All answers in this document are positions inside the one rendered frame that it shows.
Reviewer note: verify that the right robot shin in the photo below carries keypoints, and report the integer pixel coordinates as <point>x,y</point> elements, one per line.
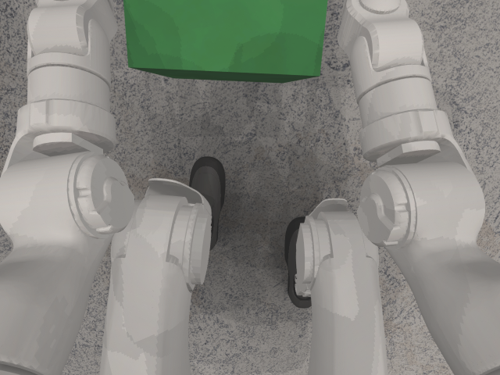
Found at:
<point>332,205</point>

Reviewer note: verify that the robot left forearm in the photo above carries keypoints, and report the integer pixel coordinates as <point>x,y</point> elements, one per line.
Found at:
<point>68,81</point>

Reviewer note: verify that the left robot upper arm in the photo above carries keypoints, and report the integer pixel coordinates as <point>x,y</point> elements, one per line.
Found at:
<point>61,213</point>

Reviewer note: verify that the right robot upper arm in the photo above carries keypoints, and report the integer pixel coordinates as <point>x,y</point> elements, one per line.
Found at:
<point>428,215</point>

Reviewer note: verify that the carton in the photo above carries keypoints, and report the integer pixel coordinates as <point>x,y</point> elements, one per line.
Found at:
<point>273,41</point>

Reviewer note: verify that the robot right forearm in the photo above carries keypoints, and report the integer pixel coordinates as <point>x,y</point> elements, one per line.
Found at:
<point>400,119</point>

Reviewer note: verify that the right robot thigh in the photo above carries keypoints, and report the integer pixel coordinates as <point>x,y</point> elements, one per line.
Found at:
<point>347,318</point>

